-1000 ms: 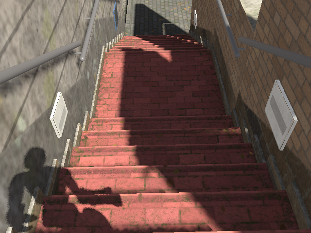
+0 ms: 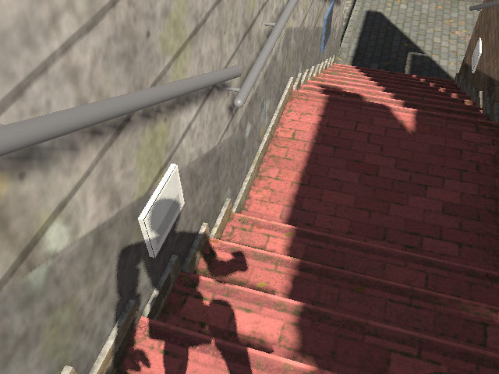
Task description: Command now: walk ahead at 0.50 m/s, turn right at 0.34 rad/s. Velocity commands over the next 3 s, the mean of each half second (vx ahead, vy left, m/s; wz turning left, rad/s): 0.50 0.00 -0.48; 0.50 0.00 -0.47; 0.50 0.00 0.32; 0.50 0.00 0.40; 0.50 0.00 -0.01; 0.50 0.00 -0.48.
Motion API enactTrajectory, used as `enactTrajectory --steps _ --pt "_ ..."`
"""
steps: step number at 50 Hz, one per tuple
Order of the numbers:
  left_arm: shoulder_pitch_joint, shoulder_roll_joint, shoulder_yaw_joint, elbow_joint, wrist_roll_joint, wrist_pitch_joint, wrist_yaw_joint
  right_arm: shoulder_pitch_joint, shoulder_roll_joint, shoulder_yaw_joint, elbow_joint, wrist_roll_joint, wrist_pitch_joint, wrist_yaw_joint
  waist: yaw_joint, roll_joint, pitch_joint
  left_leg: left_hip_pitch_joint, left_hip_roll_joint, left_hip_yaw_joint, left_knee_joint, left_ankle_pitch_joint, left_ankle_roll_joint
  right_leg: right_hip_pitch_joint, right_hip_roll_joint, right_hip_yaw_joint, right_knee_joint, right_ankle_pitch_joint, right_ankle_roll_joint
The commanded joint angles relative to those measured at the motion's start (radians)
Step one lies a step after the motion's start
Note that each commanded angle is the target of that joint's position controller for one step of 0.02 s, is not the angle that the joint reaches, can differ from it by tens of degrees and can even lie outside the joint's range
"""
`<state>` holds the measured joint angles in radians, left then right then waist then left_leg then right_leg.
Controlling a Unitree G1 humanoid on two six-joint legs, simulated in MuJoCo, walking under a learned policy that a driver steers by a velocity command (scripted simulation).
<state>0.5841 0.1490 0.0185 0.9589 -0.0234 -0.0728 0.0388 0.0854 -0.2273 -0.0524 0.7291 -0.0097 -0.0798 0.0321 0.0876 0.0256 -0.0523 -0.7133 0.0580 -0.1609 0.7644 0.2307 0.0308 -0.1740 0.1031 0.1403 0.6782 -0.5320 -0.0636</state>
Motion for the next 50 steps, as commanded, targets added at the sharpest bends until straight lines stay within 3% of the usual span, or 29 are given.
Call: enactTrajectory --steps 1,3,6,7,9,10,11,12,13,14,16,18,21,22,23,25,29,36,38,39,40,41,42,43,44,45,47,49,50 --pt "0.062 0.117 0.026 -0.038 -0.002 0.020 0.027 -0.210 -0.021 0.005 -0.109 -0.012 -0.052 0.036 0.037 -0.039 0.145 -0.065 -0.043 0.043 -0.270 0.228 -0.004 -0.014 -0.168 0.267 -0.031 0.322 -0.150" --pt "0.033 0.136 0.030 -0.054 -0.002 0.045 0.024 -0.203 0.012 0.009 -0.128 0.006 -0.045 0.048 0.058 -0.089 0.132 0.253 -0.102 0.098 -0.305 0.272 -0.033 -0.224 -0.120 0.248 -0.015 0.250 -0.130" --pt "0.009 0.138 0.043 -0.067 -0.019 0.065 0.036 -0.110 -0.036 -0.006 -0.112 0.029 -0.029 0.012 0.038 -0.138 0.121 0.308 -0.037 0.003 -0.458 0.164 -0.042 -0.049 -0.106 0.283 0.159 0.294 -0.107" --pt "-0.006 0.161 0.052 -0.071 -0.023 0.071 0.037 -0.063 -0.056 -0.015 -0.094 0.029 -0.028 0.004 -0.005 -0.125 0.093 0.366 -0.019 -0.002 -0.482 0.142 -0.025 -0.020 -0.090 0.280 0.274 0.343 -0.094" --pt "0.002 0.137 0.049 -0.029 -0.009 0.063 0.013 0.317 -0.133 -0.056 0.034 0.004 -0.023 -0.004 -0.179 -0.087 -0.021 0.811 0.061 0.026 -0.393 0.208 -0.006 -0.242 -0.024 0.198 0.691 0.210 -0.031" --pt "0.108 0.039 0.035 0.014 -0.016 0.043 -0.014 0.530 -0.164 -0.052 0.122 -0.015 -0.020 0.009 -0.210 0.104 -0.169 1.190 0.183 -0.038 -0.089 0.499 0.019 -0.547 0.085 0.164 1.103 -0.368 0.025" --pt "0.274 0.057 0.032 -0.011 -0.050 0.026 -0.023 0.530 -0.208 -0.053 0.146 -0.001 -0.007 0.025 -0.123 0.306 -0.243 1.264 0.302 -0.202 -0.035 0.532 0.068 -0.714 0.034 0.169 1.326 -0.358 0.069" --pt "0.274 0.081 0.029 -0.047 -0.053 0.018 -0.014 0.506 -0.269 -0.073 0.147 0.027 0.016 0.043 -0.094 0.365 -0.287 1.209 0.412 -0.384 -0.167 0.110 0.207 -0.813 -0.009 0.106 1.435 -0.303 0.089" --pt "0.103 0.106 0.033 -0.117 -0.066 0.028 0.009 0.448 -0.230 -0.071 0.178 0.047 0.033 0.040 -0.093 0.229 -0.172 1.026 0.410 -0.471 -0.380 -0.524 0.267 -0.901 -0.068 -0.010 1.303 -0.110 0.081" --pt "-0.065 0.144 0.049 -0.145 -0.058 0.050 0.035 0.344 -0.128 -0.042 0.150 0.021 0.034 0.027 -0.111 0.059 -0.013 0.764 0.365 -0.431 -0.477 -0.686 0.267 -0.856 -0.112 -0.034 1.259 0.021 0.057" --pt "-0.091 0.182 0.070 -0.151 -0.035 0.077 0.056 0.144 -0.071 -0.013 0.130 0.004 0.003 0.016 -0.011 -0.054 0.153 0.366 0.277 -0.281 -0.479 -0.559 0.180 -0.672 -0.189 0.064 0.952 0.254 0.016" --pt "-0.071 0.155 0.085 -0.122 -0.021 0.054 0.038 0.141 -0.024 -0.010 0.164 0.015 -0.027 -0.018 0.013 0.078 0.145 0.302 0.135 -0.041 -0.441 -0.326 0.060 -0.564 -0.207 0.104 0.606 0.460 0.005" --pt "-0.208 0.095 0.068 -0.202 -0.004 0.046 0.010 0.287 -0.080 -0.021 0.239 -0.020 -0.022 -0.064 -0.035 0.114 0.065 0.466 0.199 -0.029 -0.381 0.123 0.118 -0.637 -0.180 0.098 0.454 0.536 0.013" --pt "-0.144 0.103 0.065 -0.189 0.009 0.053 -0.009 0.318 -0.143 -0.029 0.247 -0.023 -0.024 -0.060 -0.007 0.082 0.024 0.480 0.234 -0.059 -0.340 0.092 0.153 -0.632 -0.164 0.079 0.508 0.583 0.021" --pt "-0.149 0.110 0.067 -0.186 0.029 0.065 -0.021 0.332 -0.116 -0.016 0.251 -0.009 -0.030 -0.045 -0.020 0.047 0.030 0.515 0.249 -0.050 -0.342 0.075 0.162 -0.689 -0.163 0.095 0.505 0.578 0.015" --pt "-0.280 0.132 0.075 -0.235 0.020 0.066 -0.039 0.391 -0.072 -0.003 0.280 0.027 -0.036 -0.046 -0.064 0.053 0.075 0.595 0.194 0.018 -0.292 -0.149 0.087 -0.770 -0.146 0.133 0.306 0.789 -0.014" --pt "-0.472 0.072 0.047 -0.309 0.033 0.039 -0.099 0.430 -0.073 0.016 0.283 0.009 -0.013 -0.092 -0.125 0.006 0.144 0.338 0.107 0.190 -0.205 -0.368 0.028 -0.438 -0.085 -0.030 -0.015 1.198 -0.021" --pt "-0.584 0.077 0.023 -0.383 -0.007 0.062 -0.108 0.467 -0.142 -0.014 0.272 0.036 0.057 -0.085 -0.201 0.015 0.209 0.586 0.207 0.159 0.137 -0.098 0.077 -0.465 -0.115 -0.158 -0.222 0.716 -0.009" --pt "-0.292 0.151 0.064 -0.288 -0.026 0.074 -0.083 0.409 -0.160 -0.025 0.271 0.024 0.051 -0.079 -0.041 0.061 0.088 0.470 0.208 0.184 0.490 0.059 0.064 -0.059 -0.127 -0.146 -0.282 0.717 -0.077" --pt "-0.089 0.241 0.100 -0.220 0.000 0.074 -0.073 0.354 -0.148 -0.020 0.239 0.021 0.026 -0.070 0.074 -0.071 -0.011 0.298 0.081 0.272 0.871 -0.063 0.002 0.271 -0.108 -0.162 -0.317 0.981 -0.131" --pt "-0.052 0.301 0.086 -0.180 0.009 0.063 -0.087 0.472 -0.011 0.010 0.214 -0.033 0.005 -0.054 -0.015 -0.318 -0.126 -0.197 -0.034 0.240 1.335 -1.129 -0.063 0.702 -0.271 0.049 0.086 1.519 -0.233" --pt "0.042 0.302 0.095 -0.165 -0.005 0.070 -0.094 0.551 -0.088 0.012 0.183 0.018 -0.032 -0.026 0.023 -0.320 -0.413 -0.268 -0.017 0.040 1.354 -1.166 -0.076 0.871 -0.396 0.298 0.079 1.296 -0.404" --pt "0.035 0.311 0.101 -0.159 -0.016 0.078 -0.080 0.409 -0.110 0.010 0.098 0.049 -0.038 -0.025 0.049 -0.237 -0.422 -0.369 -0.016 0.037 1.249 -1.079 -0.088 0.803 -0.474 0.482 -0.163 0.784 -0.450" --pt "-0.055 0.267 0.087 -0.145 -0.018 0.068 -0.073 0.297 -0.128 0.001 0.072 0.072 -0.022 -0.052 -0.009 0.019 -0.233 -0.435 0.034 0.063 1.080 -0.873 -0.073 0.593 -0.470 0.539 -0.288 0.381 -0.390" --pt "-0.211 0.225 0.069 -0.183 -0.004 0.058 -0.078 0.228 -0.115 0.002 0.067 0.047 0.001 -0.083 -0.063 0.142 -0.070 -0.381 0.040 0.093 1.070 -0.765 -0.059 0.329 -0.456 0.529 -0.340 0.324 -0.332" --pt "-0.307 0.167 0.049 -0.206 0.010 0.026 -0.082 0.302 -0.085 -0.001 0.098 0.032 0.020 -0.093 -0.144 0.142 -0.024 -0.267 0.085 0.008 0.833 -0.539 -0.042 0.089 -0.451 0.485 -0.298 0.354 -0.295" --pt "-0.393 0.124 0.033 -0.215 0.001 0.008 -0.077 0.319 -0.086 -0.018 0.108 0.005 0.033 -0.095 -0.193 0.043 0.097 -0.059 0.107 0.019 0.528 -0.422 -0.062 -0.250 -0.283 0.221 -0.286 0.574 -0.204" --pt "-0.323 0.183 0.055 -0.165 0.017 0.004 -0.038 0.251 -0.049 -0.011 0.075 -0.026 0.017 -0.086 -0.167 -0.073 0.067 0.107 0.075 0.074 0.359 -0.310 -0.081 -0.324 -0.226 0.117 -0.278 0.817 -0.209" --pt "-0.269 0.216 0.065 -0.144 0.045 0.004 -0.034 0.365 -0.054 -0.019 0.123 -0.003 0.018 -0.065 -0.180 -0.079 -0.013 0.103 0.060 0.067 0.442 -0.172 -0.075 -0.236 -0.251 0.128 -0.218 0.864 -0.221"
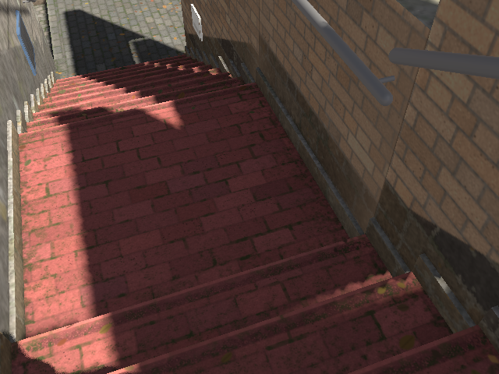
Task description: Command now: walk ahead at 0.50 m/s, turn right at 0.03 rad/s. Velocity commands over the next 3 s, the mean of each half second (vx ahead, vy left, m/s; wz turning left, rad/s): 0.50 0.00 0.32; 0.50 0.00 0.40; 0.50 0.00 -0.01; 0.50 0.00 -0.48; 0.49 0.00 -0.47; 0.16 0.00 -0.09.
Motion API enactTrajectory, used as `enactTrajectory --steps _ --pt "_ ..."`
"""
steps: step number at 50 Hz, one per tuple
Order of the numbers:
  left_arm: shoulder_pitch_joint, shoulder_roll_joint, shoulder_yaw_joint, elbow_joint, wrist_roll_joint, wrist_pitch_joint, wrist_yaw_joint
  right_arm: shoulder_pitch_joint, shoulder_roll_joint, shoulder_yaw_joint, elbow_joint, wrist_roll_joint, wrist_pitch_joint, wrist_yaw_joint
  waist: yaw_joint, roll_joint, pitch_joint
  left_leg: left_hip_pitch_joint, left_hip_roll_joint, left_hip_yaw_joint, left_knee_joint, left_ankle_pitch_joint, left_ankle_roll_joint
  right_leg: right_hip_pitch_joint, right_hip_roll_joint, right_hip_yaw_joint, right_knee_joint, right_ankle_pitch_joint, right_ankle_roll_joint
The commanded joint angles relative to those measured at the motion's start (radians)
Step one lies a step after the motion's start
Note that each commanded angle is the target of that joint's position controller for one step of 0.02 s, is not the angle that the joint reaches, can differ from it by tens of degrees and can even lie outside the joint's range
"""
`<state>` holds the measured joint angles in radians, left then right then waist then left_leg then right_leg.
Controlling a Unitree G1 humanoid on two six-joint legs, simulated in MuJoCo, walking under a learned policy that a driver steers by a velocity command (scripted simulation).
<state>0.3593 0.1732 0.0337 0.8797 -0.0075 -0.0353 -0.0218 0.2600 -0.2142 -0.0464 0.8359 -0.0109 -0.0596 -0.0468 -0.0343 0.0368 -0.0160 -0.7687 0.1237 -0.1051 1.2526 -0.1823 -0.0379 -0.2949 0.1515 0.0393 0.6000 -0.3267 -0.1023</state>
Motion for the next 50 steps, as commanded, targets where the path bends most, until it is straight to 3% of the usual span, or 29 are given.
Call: enactTrajectory --steps 1,3,5,13,15,16,17,18,19,20,21,22,24,25,26,27,31,32,34,36,39,41,42,43,44,45,46,48,50 --pt "-0.010 0.155 0.045 -0.051 0.003 -0.045 0.040 0.118 -0.101 -0.036 -0.019 0.023 -0.009 0.032 -0.031 -0.070 -0.012 0.034 0.009 -0.060 -0.209 0.398 0.021 -0.038 -0.285 0.197 -0.104 0.488 -0.145" --pt "0.006 0.109 0.029 -0.032 -0.030 -0.051 0.063 0.010 -0.087 -0.032 -0.054 -0.009 -0.014 0.050 -0.001 -0.060 0.035 0.113 -0.015 -0.040 -0.491 0.685 0.044 -0.116 -0.219 0.100 -0.060 0.201 -0.097" --pt "0.011 0.098 0.019 -0.010 -0.024 -0.044 0.067 -0.054 -0.053 -0.024 -0.085 -0.003 -0.007 0.067 0.024 -0.118 0.048 0.257 -0.062 0.005 -0.543 0.813 0.048 -0.206 -0.211 0.087 -0.033 0.071 -0.085" --pt "0.054 0.146 0.022 -0.018 0.002 -0.015 0.085 -0.088 -0.085 -0.019 -0.131 0.033 0.003 0.116 0.094 -0.128 0.135 0.122 -0.064 0.009 -0.799 0.357 0.097 0.083 -0.352 0.202 0.374 0.345 -0.081" --pt "0.042 0.170 0.034 0.017 0.001 -0.028 0.057 0.181 -0.125 -0.056 -0.029 0.020 0.018 0.104 -0.043 -0.074 -0.020 0.632 -0.116 0.095 -0.843 0.373 0.185 -0.061 -0.289 0.103 0.699 0.604 -0.054" --pt "-0.018 0.174 0.034 -0.014 -0.005 -0.054 0.042 0.358 -0.162 -0.058 0.021 0.016 0.027 0.104 -0.136 0.077 -0.057 0.850 -0.091 0.074 -0.806 0.704 0.244 -0.242 -0.191 -0.010 1.114 0.413 0.008" --pt "0.195 0.095 0.015 -0.013 0.005 -0.076 0.021 0.383 -0.204 -0.041 0.038 0.015 0.032 0.117 -0.016 0.330 -0.231 1.236 0.077 -0.194 -0.472 0.964 0.410 -0.642 -0.094 -0.023 1.559 -0.591 0.106" --pt "0.159 0.153 0.007 -0.069 -0.011 -0.090 0.008 0.427 -0.212 -0.056 0.037 0.055 0.051 0.111 -0.073 0.291 -0.339 1.274 0.146 -0.411 -0.610 0.646 0.503 -0.747 -0.106 0.035 1.548 -0.532 0.152" --pt "-0.003 0.149 0.004 -0.145 -0.054 -0.087 0.020 0.395 -0.254 -0.073 0.033 0.068 0.066 0.087 -0.105 0.267 -0.300 1.267 0.208 -0.571 -0.782 0.267 0.531 -0.894 -0.125 0.036 1.416 -0.428 0.158" --pt "-0.156 0.135 0.005 -0.177 -0.058 -0.058 0.057 0.299 -0.150 -0.042 0.034 0.051 0.089 0.069 -0.078 -0.001 -0.114 1.009 0.167 -0.577 -0.905 -0.047 0.431 -0.894 -0.150 -0.014 1.350 -0.327 0.140" --pt "-0.161 0.139 0.004 -0.195 -0.067 -0.048 0.073 0.201 -0.188 -0.041 -0.023 0.011 0.074 0.063 -0.017 -0.001 -0.052 0.819 0.211 -0.686 -0.918 -0.173 0.453 -0.827 -0.189 0.052 1.250 -0.210 0.113" --pt "-0.150 0.159 0.015 -0.201 -0.037 -0.037 0.085 0.098 -0.183 -0.039 -0.067 0.003 0.057 0.062 0.045 -0.030 0.027 0.625 0.181 -0.687 -0.894 -0.160 0.444 -0.784 -0.211 0.081 1.198 -0.209 0.105" --pt "-0.112 0.197 0.042 -0.166 -0.012 -0.036 0.082 -0.007 -0.102 -0.016 -0.107 0.020 0.007 0.032 0.108 -0.032 0.091 0.318 -0.025 -0.333 -0.874 0.029 0.313 -0.529 -0.265 0.104 0.625 0.192 0.118" --pt "-0.204 0.165 0.034 -0.208 0.051 -0.050 0.083 0.015 -0.126 -0.022 -0.107 0.046 -0.005 0.013 0.059 -0.026 0.084 0.279 -0.084 -0.261 -0.865 0.243 0.296 -0.434 -0.241 0.054 0.402 0.300 0.142" --pt "-0.218 0.095 0.015 -0.223 0.072 -0.053 0.073 0.050 -0.119 -0.022 -0.083 0.040 0.006 -0.004 0.054 0.016 -0.015 0.265 -0.112 -0.214 -0.819 0.458 0.289 -0.278 -0.201 0.017 0.360 0.415 0.152" --pt "-0.081 0.089 0.017 -0.169 0.052 -0.058 0.051 0.066 -0.142 -0.024 -0.075 0.004 0.013 -0.008 0.097 0.070 -0.115 0.265 -0.097 -0.202 -0.754 0.571 0.291 -0.149 -0.170 0.005 0.462 0.569 0.143" --pt "-0.333 0.163 0.039 -0.270 0.020 -0.081 0.006 0.293 -0.099 -0.028 -0.034 0.061 -0.001 -0.012 -0.031 -0.038 0.015 0.717 -0.052 -0.460 -0.580 0.148 0.339 -0.712 -0.202 0.183 0.174 0.518 0.099" --pt "-0.404 0.160 0.031 -0.296 0.045 -0.093 -0.004 0.281 -0.080 -0.021 -0.031 0.065 0.011 -0.029 -0.040 -0.092 0.044 0.560 -0.136 -0.357 -0.532 -0.040 0.288 -0.540 -0.176 0.144 -0.057 0.760 0.106" --pt "-0.450 0.071 0.015 -0.340 0.047 -0.098 -0.016 0.252 -0.095 -0.022 -0.022 0.034 0.041 -0.036 -0.074 0.008 0.046 0.269 -0.204 -0.321 -0.552 -0.167 0.257 -0.164 -0.096 0.051 -0.120 0.918 0.120" --pt "-0.339 0.081 0.025 -0.353 0.015 -0.073 -0.006 0.222 -0.076 -0.018 -0.026 0.036 0.060 -0.042 -0.026 0.105 0.041 0.252 -0.216 -0.343 -0.472 -0.142 0.256 -0.060 -0.129 0.107 -0.117 0.824 0.113" --pt "-0.128 0.136 0.058 -0.272 -0.006 -0.058 0.008 0.199 -0.056 -0.008 -0.028 0.044 0.066 -0.053 0.044 0.058 0.053 0.424 -0.223 -0.348 -0.183 -0.061 0.219 0.035 -0.233 0.145 -0.337 0.784 0.091" --pt "0.253 0.162 0.076 -0.129 0.019 -0.055 -0.003 0.215 -0.023 0.001 0.013 0.038 0.052 -0.002 0.182 -0.101 -0.083 0.135 -0.299 -0.200 0.346 -0.317 0.147 0.533 -0.312 0.138 -0.145 0.895 0.036" --pt "0.332 0.178 0.061 -0.087 0.011 -0.053 -0.018 0.396 0.007 0.004 0.034 0.055 0.034 0.031 0.124 -0.366 -0.207 -0.193 -0.393 -0.190 0.773 -0.762 0.094 0.842 -0.433 0.291 0.127 0.958 -0.086" --pt "0.321 0.210 0.062 -0.082 -0.017 -0.035 -0.031 0.457 -0.015 0.013 0.023 0.069 0.018 0.043 0.105 -0.473 -0.237 -0.328 -0.327 -0.193 0.933 -0.722 0.071 0.832 -0.501 0.416 0.084 0.829 -0.138" --pt "0.298 0.303 0.087 -0.067 -0.028 -0.022 -0.031 0.378 -0.065 0.010 -0.037 0.092 0.004 0.039 0.097 -0.482 -0.230 -0.437 -0.277 -0.109 0.959 -0.637 0.045 0.786 -0.597 0.595 -0.064 0.440 -0.265" --pt "0.219 0.249 0.076 -0.057 -0.015 -0.020 -0.015 0.183 -0.107 0.001 -0.063 0.103 0.009 0.023 0.104 -0.189 -0.105 -0.480 -0.190 -0.071 0.768 -0.418 0.069 0.573 -0.588 0.679 -0.234 -0.077 -0.277" --pt "0.124 0.164 0.040 -0.074 0.021 -0.027 -0.012 0.050 -0.145 -0.012 -0.080 0.090 0.032 -0.002 0.097 -0.043 0.033 -0.384 -0.172 -0.066 0.702 -0.316 0.081 0.296 -0.566 0.648 -0.299 -0.095 -0.259" --pt "-0.023 0.088 -0.004 -0.075 0.026 -0.059 -0.009 0.066 -0.121 -0.019 -0.076 0.047 0.050 -0.007 -0.019 -0.017 0.140 -0.205 -0.109 -0.160 0.381 -0.098 0.110 -0.079 -0.421 0.504 -0.268 -0.085 -0.163" --pt "-0.048 0.109 -0.005 -0.065 0.018 -0.066 0.012 0.069 -0.117 -0.036 -0.082 0.005 0.030 0.012 -0.050 -0.098 0.128 -0.033 -0.066 -0.069 -0.037 0.168 0.080 -0.222 -0.283 0.266 -0.287 0.171 -0.097"
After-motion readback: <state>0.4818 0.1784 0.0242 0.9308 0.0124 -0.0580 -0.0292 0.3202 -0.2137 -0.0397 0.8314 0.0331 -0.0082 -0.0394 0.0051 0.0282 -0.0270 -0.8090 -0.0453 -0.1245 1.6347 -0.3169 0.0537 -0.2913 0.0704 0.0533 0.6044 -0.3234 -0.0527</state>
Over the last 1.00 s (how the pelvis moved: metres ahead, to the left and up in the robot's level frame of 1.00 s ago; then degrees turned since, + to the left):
0.54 -0.06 -0.30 -30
